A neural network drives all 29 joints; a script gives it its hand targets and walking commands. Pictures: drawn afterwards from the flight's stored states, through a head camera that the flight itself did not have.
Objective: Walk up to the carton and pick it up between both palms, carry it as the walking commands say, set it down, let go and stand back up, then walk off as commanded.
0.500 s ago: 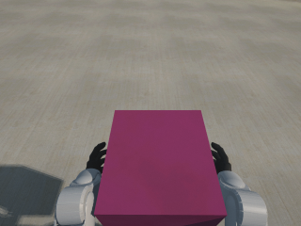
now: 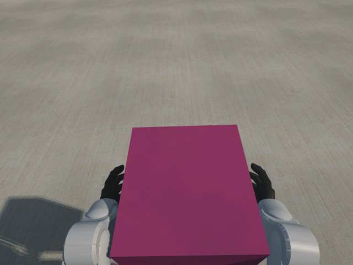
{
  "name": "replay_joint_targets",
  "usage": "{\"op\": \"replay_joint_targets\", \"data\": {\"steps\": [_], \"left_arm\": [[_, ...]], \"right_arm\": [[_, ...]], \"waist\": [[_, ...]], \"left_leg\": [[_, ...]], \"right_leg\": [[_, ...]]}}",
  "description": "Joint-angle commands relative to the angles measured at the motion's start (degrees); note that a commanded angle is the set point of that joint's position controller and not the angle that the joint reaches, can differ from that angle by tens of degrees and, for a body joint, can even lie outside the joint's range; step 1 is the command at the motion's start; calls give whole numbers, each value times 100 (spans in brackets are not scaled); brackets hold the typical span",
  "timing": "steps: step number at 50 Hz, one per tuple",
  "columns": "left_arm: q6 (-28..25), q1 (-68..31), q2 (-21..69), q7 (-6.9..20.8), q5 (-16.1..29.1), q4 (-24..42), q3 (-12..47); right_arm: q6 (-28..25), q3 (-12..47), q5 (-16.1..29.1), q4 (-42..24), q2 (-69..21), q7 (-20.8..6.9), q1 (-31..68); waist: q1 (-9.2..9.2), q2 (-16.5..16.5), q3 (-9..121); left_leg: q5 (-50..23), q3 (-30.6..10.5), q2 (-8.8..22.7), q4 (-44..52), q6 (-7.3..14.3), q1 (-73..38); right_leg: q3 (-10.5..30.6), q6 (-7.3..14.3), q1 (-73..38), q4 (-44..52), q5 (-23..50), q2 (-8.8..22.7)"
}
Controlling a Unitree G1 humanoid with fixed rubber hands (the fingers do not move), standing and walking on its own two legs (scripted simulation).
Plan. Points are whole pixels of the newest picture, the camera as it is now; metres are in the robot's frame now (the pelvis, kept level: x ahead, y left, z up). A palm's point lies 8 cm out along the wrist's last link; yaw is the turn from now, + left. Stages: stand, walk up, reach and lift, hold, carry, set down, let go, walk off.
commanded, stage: carry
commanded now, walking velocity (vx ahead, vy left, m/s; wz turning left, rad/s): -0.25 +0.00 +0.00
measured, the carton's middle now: (186, 212) +0.25 -0.01 +0.04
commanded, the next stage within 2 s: none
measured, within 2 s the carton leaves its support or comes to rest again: neither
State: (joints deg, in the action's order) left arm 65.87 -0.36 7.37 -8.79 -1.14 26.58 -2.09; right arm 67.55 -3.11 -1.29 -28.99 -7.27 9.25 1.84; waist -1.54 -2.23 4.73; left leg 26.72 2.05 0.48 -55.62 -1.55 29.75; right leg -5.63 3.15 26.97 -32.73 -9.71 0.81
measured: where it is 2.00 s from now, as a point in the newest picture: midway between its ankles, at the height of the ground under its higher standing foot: outside the picture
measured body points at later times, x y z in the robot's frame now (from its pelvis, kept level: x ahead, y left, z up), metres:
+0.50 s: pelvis -0.19 -0.04 +0.00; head -0.17 -0.06 +0.45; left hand +0.07 +0.10 +0.07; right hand +0.07 -0.19 +0.07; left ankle -0.17 +0.10 -0.66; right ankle -0.14 -0.14 -0.73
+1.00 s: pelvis -0.36 -0.06 +0.00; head -0.34 -0.07 +0.45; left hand -0.10 +0.09 +0.08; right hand -0.09 -0.21 +0.08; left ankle -0.29 +0.07 -0.73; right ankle -0.37 -0.18 -0.73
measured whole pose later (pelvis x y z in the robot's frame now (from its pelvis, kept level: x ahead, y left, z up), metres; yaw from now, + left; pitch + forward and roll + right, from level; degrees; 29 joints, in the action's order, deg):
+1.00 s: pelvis -0.36 -0.06 +0.00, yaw -2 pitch +4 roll +0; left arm 67.7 -2.0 7.3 -9.2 -0.5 28.4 -3.9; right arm 66.4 -1.8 -2.2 -28.5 -7.3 8.9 2.5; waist 2.4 -2.1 3.2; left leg 12.8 2.9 3.9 -36.1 -1.0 27.2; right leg -3.2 -0.2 19.8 -33.9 -18.8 1.2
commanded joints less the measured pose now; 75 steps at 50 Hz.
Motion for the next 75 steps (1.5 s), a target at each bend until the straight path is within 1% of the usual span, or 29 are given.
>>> {"op": "replay_joint_targets", "data": {"steps": [1,2,3,4,5,10,15,17,18,19,22,24,29,32,33,34,35,36,42,47,49,51,54,62,64,66,68,71,75], "left_arm": [[-29,-2231,4771,708,1460,653,3347],[-12,-2171,4702,691,1480,797,3427],[-14,-2167,4454,707,1470,853,3345],[78,-2169,4554,730,1483,720,3455],[6,-3007,4860,779,1730,1305,3790],[-25,-3355,5185,916,1923,1182,3884],[90,-3079,4794,839,1937,1059,3832],[202,-2680,4717,868,1936,654,3682],[145,-3137,4730,895,1970,986,3717],[56,-2784,4806,977,1863,766,3568],[-61,-2788,5192,1009,1908,1044,3586],[-140,-2865,5294,927,1751,857,3369],[-110,-1994,4784,816,1472,789,3278],[-131,-2143,4770,758,1537,872,3380],[-149,-2622,4889,801,1675,1256,3567],[-131,-2520,4683,777,1713,1303,3710],[-117,-2859,4891,859,1732,1315,3785],[-123,-2723,5011,827,1662,1244,3786],[-57,-3034,5090,860,1950,1358,4104],[109,-2626,4915,859,1906,1059,3902],[134,-2972,4753,854,1974,1017,3760],[35,-2672,4829,994,1866,959,3577],[-62,-2740,5173,985,1801,1086,3532],[-16,-2150,4814,780,1429,813,3287],[53,-1768,4397,674,1234,562,3208],[-5,-2501,4715,715,1464,1144,3547],[-29,-3299,4960,820,1719,1359,3888],[6,-3395,5189,821,1943,1316,4056],[64,-3143,4933,862,2104,1280,4053]], "right_arm": [[-30,3621,1575,-400,-4770,-721,2192],[-33,3513,1584,-445,-4748,-751,2100],[4,3612,1668,-200,-4810,-787,2062],[-7,3527,1560,-308,-4571,-811,2283],[-124,3475,1549,-285,-5038,-871,2172],[-233,3478,1510,-725,-5115,-835,2930],[-123,3209,1263,-255,-4672,-682,1987],[-59,3125,1093,-99,-4439,-593,1657],[-124,3188,1082,-416,-4620,-621,2053],[-146,3492,1269,-663,-4666,-634,2587],[-281,3880,1667,-919,-5283,-730,2912],[-280,3870,1759,-766,-5367,-710,3029],[-182,3976,1856,-948,-4916,-741,2459],[-162,3852,1783,-766,-4930,-757,2411],[-131,3787,1694,-755,-5098,-831,2369],[-175,3556,1681,-412,-4853,-835,2025],[-268,3586,1674,-506,-5164,-861,2383],[-264,3701,1767,-794,-5153,-936,2396],[-364,3373,1510,-831,-4921,-871,2263],[-197,3337,1330,-635,-4695,-704,1946],[-147,3261,1193,-326,-4693,-651,1804],[-209,3733,1425,-1008,-4863,-645,2637],[-241,3975,1726,-994,-5260,-743,2964],[-18,3971,1829,-875,-4884,-825,2546],[40,3769,1815,-486,-4676,-837,2180],[-110,3678,1857,-561,-4975,-953,2329],[-146,3508,1621,-406,-5109,-994,2411],[-221,3305,1552,-519,-5087,-901,2473],[-194,3144,1278,-475,-4747,-736,2110]], "waist": [[122,1514,1581],[100,652,1988],[142,322,1937],[187,-1154,1539],[33,-1773,1363],[120,-507,1138],[139,-1196,1356],[145,-245,1470],[167,1283,1499],[220,2620,1178],[159,1005,1320],[195,816,1443],[172,1463,1984],[133,1480,2331],[153,1030,2181],[208,-908,2296],[104,-1125,1547],[78,-1275,1604],[70,-924,1416],[170,-1192,1562],[132,352,1619],[236,2630,1654],[201,909,1611],[151,1696,1714],[130,456,1888],[98,-1773,1431],[76,-764,999],[113,-867,1194],[80,-733,1707]], "left_leg": [[-245,273,-28,2633,67,-913],[-954,185,132,3312,104,-1611],[-1162,-785,869,3556,291,-2246],[-2753,-2445,2236,3627,704,-2443],[-2596,-2142,2430,3806,1269,-1456],[-1852,-959,1568,3753,952,-741],[-1676,-865,1382,3458,660,-1317],[-1154,-625,983,2724,239,-668],[-272,-31,304,1399,-121,339],[985,-123,-120,-128,3,714],[-206,-581,-36,-1550,76,367],[-137,-298,-88,-1008,-54,511],[255,112,-10,845,21,-331],[-684,104,83,3738,155,-1463],[-1374,-464,601,3654,230,-2114],[-2733,-1933,1725,3548,588,-2734],[-3614,-2291,2272,3534,1322,-1884],[-4189,-1891,2296,3518,1413,-1830],[-5480,-833,1531,2839,1089,-2271],[-4012,-892,1413,2808,731,-2086],[-2654,-504,806,2004,172,-1002],[1201,-331,-251,-442,138,416],[187,-536,-98,-1453,30,510],[-92,278,30,2183,168,-799],[-1296,-449,610,3563,324,-1964],[-2521,-2420,2436,3866,1173,-1998],[-2664,-1885,2155,4027,1314,-990],[-717,-1021,1446,4094,805,-784],[-1109,-896,1328,3688,751,-1822]], "right_leg": [[1159,525,-1499,1036,1254,1280],[867,276,-1352,824,813,1195],[752,-106,-735,405,87,962],[434,-385,519,-500,-1085,519],[59,-409,337,-1336,-1936,329],[333,-254,52,-2849,-1482,171],[-176,-259,-873,-18,-1408,-96],[947,-57,-1560,1381,-1215,626],[2578,311,-1977,1799,9,2104],[2652,992,-1078,1686,1550,2622],[1219,489,-1049,1481,1102,1713],[1335,500,-1731,1181,1497,1480],[1242,476,-1975,1410,747,1442],[1117,234,-2433,807,2301,1326],[976,-65,-1447,530,1473,1217],[688,-407,-385,-111,-75,882],[104,-541,243,-832,-1467,274],[150,-515,247,-1850,-1883,279],[505,-441,729,-2733,-1647,81],[-13,-360,-693,713,-640,-24],[1387,-60,-1930,1198,1078,1048],[2409,862,-1734,1180,3288,2471],[1269,714,-1866,967,3465,1887],[1219,521,-1816,1262,816,1478],[919,-25,-1055,647,630,1204],[130,-510,499,-940,-1722,333],[361,-398,127,-2655,-1828,88],[386,-306,4,-2348,-1312,105],[-115,-391,-712,-194,-1738,-106]]}}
